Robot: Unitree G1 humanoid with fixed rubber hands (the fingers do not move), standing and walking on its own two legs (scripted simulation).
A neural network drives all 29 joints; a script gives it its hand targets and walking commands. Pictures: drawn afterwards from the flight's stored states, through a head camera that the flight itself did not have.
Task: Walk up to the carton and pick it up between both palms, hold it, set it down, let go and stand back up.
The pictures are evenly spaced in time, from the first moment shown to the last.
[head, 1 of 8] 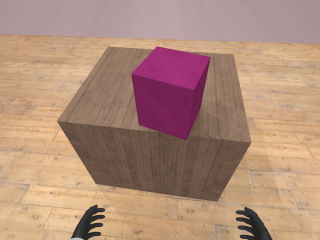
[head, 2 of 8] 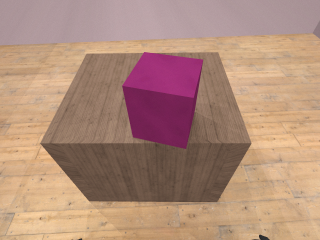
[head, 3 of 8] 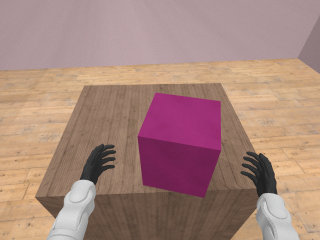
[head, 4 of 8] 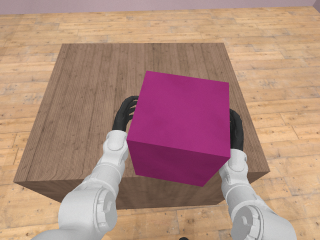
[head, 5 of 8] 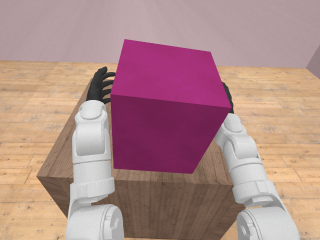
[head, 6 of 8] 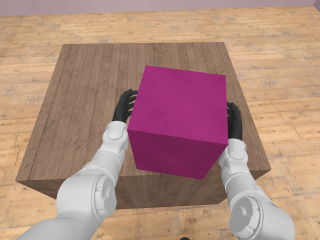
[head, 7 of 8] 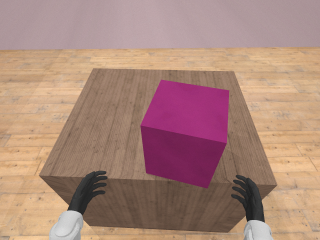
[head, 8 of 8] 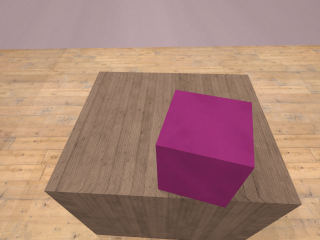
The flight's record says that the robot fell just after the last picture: no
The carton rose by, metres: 0.19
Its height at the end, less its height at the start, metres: +0.00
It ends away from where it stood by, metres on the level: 0.01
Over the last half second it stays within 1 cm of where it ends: yes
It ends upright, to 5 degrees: yes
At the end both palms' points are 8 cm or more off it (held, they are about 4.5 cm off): yes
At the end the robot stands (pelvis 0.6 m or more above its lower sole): yes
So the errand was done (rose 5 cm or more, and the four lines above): yes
